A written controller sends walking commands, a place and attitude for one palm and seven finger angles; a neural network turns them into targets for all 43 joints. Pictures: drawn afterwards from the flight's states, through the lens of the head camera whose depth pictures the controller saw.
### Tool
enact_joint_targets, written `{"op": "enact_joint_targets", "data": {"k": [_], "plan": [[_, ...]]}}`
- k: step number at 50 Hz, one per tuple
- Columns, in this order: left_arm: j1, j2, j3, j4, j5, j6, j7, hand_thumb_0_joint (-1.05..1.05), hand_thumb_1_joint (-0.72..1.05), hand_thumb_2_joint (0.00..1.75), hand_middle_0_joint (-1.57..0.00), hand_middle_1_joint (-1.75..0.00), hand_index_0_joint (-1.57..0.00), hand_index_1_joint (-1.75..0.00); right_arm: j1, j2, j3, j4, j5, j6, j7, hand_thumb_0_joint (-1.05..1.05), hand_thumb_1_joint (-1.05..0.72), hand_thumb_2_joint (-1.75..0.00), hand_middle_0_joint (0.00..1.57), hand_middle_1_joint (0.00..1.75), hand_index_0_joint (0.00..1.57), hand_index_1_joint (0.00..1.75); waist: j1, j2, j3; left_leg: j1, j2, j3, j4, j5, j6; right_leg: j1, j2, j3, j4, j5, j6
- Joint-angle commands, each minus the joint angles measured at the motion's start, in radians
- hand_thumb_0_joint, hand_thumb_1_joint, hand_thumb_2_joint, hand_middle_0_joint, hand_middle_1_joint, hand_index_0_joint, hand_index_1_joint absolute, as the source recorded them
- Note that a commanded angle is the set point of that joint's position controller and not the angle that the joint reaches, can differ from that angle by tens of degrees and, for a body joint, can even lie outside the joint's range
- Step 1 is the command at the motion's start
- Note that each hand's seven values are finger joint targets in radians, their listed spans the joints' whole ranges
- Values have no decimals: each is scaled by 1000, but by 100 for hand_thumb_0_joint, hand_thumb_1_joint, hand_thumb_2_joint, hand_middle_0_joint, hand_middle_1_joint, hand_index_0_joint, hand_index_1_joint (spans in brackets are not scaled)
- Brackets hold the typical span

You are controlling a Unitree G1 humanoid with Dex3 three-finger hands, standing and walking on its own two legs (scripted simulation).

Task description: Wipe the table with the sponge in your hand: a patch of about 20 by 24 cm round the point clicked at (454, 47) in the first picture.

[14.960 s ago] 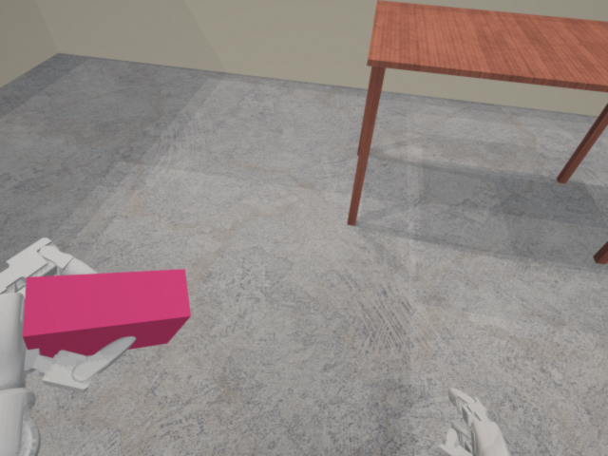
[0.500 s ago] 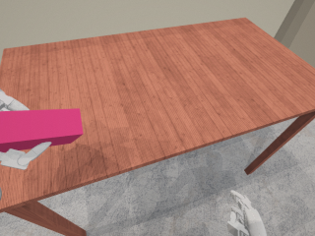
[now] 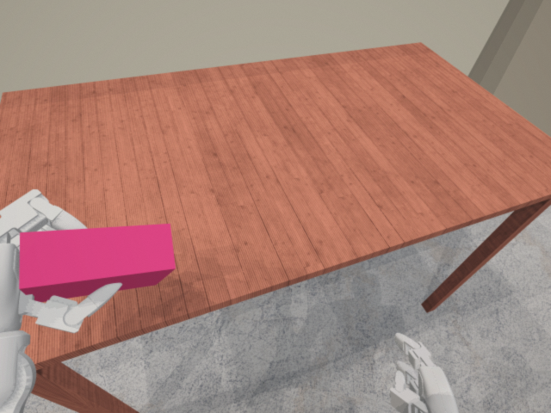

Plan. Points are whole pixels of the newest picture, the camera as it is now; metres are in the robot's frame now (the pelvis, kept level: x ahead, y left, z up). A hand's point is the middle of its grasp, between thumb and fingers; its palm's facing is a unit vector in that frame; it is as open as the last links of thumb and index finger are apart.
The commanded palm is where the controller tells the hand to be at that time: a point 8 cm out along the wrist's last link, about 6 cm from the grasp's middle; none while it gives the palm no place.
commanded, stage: come to a stop and stand still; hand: left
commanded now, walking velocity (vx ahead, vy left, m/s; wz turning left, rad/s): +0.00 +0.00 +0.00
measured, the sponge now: (123, 261) +0.24 +0.20 +0.14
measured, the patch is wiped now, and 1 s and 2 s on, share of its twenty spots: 0.00 0.00 0.00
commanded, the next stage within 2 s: look again from close up in 0.22 s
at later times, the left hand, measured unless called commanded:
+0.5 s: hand (64, 265) +0.22 +0.25 +0.15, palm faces +0.40 -0.84 -0.36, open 9.2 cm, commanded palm +0.16 +0.28 +0.18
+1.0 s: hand (92, 267) +0.23 +0.23 +0.15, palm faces +0.30 -0.77 -0.56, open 9.2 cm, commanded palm +0.17 +0.27 +0.19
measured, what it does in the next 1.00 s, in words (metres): stands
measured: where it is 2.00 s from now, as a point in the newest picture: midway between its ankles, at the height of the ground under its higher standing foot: outside the picture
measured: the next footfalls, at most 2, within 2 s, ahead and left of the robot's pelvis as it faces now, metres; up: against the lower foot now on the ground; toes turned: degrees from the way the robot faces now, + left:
none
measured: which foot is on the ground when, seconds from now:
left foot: down 0.00-1.00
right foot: down 0.00-1.00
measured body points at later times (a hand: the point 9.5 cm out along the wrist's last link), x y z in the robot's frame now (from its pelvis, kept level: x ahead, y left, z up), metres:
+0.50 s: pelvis +0.00 +0.00 +0.00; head +0.03 +0.03 +0.45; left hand +0.20 +0.29 +0.17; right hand +0.19 -0.22 -0.07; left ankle +0.01 +0.10 -0.74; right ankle +0.03 -0.15 -0.74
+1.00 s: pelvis +0.00 -0.02 -0.01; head -0.01 -0.03 +0.44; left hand +0.20 +0.26 +0.18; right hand +0.21 -0.23 -0.07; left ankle +0.01 +0.10 -0.74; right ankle +0.03 -0.15 -0.74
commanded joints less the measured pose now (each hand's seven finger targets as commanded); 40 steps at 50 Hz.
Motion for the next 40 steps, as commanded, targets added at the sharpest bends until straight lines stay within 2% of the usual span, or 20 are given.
{"op": "enact_joint_targets", "data": {"k": [1,2,7,8,9,12,13,17,18,22,23,27,28,32,33,36,37,38,39,40], "plan": [[-47,181,128,-233,-25,-58,16,0,10,130,-120,-160,-120,-160,-80,-130,-63,-171,8,-38,-8,0,-90,-90,20,30,20,30,2,74,-168,-50,29,-38,-115,125,-10,142,-7,18,-29,151,-39],[-51,206,150,-263,-24,-56,20,0,10,130,-120,-160,-120,-160,-100,-130,-60,-171,11,-39,-10,0,-90,-90,20,30,20,30,1,93,-170,-30,28,-36,-115,149,-13,131,-3,16,-24,164,-39],[-28,203,149,-297,-27,-54,24,0,10,130,-120,-160,-120,-160,-101,-129,-64,-175,14,-33,-12,0,-90,-90,20,30,20,30,1,117,-194,-3,38,-38,-109,214,-13,145,-3,5,-6,212,-36],[-10,169,119,-267,-31,-51,21,0,10,130,-120,-160,-120,-160,-86,-129,-64,-174,10,-28,-12,0,-90,-90,20,30,20,30,0,98,-187,-12,39,-43,-111,215,-12,147,-1,-1,-8,205,-35],[-23,177,120,-289,-32,-51,21,0,10,130,-120,-160,-120,-160,-85,-132,-69,-178,13,-27,-11,0,-90,-90,20,30,20,30,1,101,-190,-10,43,-45,-111,227,-14,154,-3,1,-1,217,-36],[-11,193,137,-282,-27,-44,29,0,10,130,-120,-160,-120,-160,-99,-129,-68,-172,16,-26,-15,0,-90,-90,20,30,20,30,0,105,-186,6,45,-40,-111,206,-14,132,-7,11,-11,209,-35],[-8,156,105,-254,-30,-42,25,0,10,130,-120,-160,-120,-160,-85,-130,-66,-168,10,-19,-15,0,-90,-90,20,30,20,30,-3,100,-179,-14,45,-43,-117,193,-13,140,-7,3,-16,196,-34],[-17,187,129,-251,-25,-31,33,0,10,130,-120,-160,-120,-160,-102,-129,-66,-170,16,-15,-19,0,-90,-90,20,30,20,30,-1,80,-155,-26,47,-49,-130,129,-13,131,-11,16,-31,156,-34],[-15,153,97,-232,-28,-30,27,0,10,130,-120,-160,-120,-160,-88,-129,-65,-170,10,-8,-19,0,-90,-90,20,30,20,30,-3,61,-149,-40,44,-50,-133,115,-11,134,-9,8,-38,144,-33],[-47,198,129,-298,-23,-31,36,0,10,130,-120,-160,-120,-160,-110,-130,-68,-175,17,-12,-22,0,-90,-90,20,30,20,30,-3,122,-160,-29,45,-49,-140,104,-12,136,-9,18,-26,141,-36],[-27,167,104,-268,-28,-30,32,0,10,130,-120,-160,-120,-160,-95,-126,-63,-175,11,-7,-21,0,-90,-90,20,30,20,30,-2,104,-159,-41,44,-52,-143,98,-9,143,-10,7,-32,131,-35],[-18,203,139,-284,-26,-27,39,0,10,130,-120,-160,-120,-160,-106,-128,-66,-175,17,-10,-23,0,-90,-90,20,30,20,30,-2,108,-158,-36,47,-55,-143,99,-13,141,-12,14,-32,133,-35],[-10,157,98,-265,-30,-27,31,0,10,130,-120,-160,-120,-160,-90,-126,-64,-175,12,-4,-21,0,-90,-90,20,30,20,30,-5,98,-157,-43,44,-57,-149,93,-12,141,-8,7,-33,122,-37],[-7,200,138,-273,-27,-23,38,0,10,130,-120,-160,-120,-160,-106,-128,-67,-177,19,-6,-24,0,-90,-90,20,30,20,30,-4,101,-154,-35,50,-58,-149,93,-12,137,-12,12,-33,125,-36],[8,160,105,-240,-32,-21,32,0,10,130,-120,-160,-120,-160,-86,-127,-63,-173,11,1,-23,0,-90,-90,20,30,20,30,-5,85,-150,-52,46,-58,-152,88,-11,142,-10,4,-39,115,-34],[-3,171,111,-247,-32,-19,31,0,10,130,-120,-160,-120,-160,-84,-131,-71,-179,15,0,-23,0,-90,-90,20,30,20,30,-4,63,-151,-50,47,-60,-142,73,-10,142,-19,23,-47,112,-37],[-951,981,415,-612,-13,-188,41,0,10,130,-120,-160,-120,-160,28,-171,77,-268,72,16,-100,0,-90,-90,20,30,20,30,-67,320,-194,-172,35,-83,-118,-47,18,119,17,0,104,-143,22],[-596,533,338,-58,119,11,9,0,10,130,-120,-160,-120,-160,-55,-143,-77,-153,-91,-1,-82,0,-90,-90,20,30,20,30,82,286,-404,73,-10,-35,-58,285,-42,121,11,-55,122,6,-89],[-385,281,88,54,-1,105,-18,0,10,130,-120,-160,-120,-160,-55,-156,-43,-185,-45,-13,-18,0,-90,-90,20,30,20,30,32,229,-301,70,-11,-44,-61,473,-87,14,54,-107,82,96,-93],[-385,228,110,-41,-25,151,-54,0,10,130,-120,-160,-120,-160,-60,-190,-59,-133,-36,-17,-9,0,-90,-90,20,30,20,30,37,190,-356,168,6,-26,-50,499,-87,9,65,-93,65,158,-74]]}}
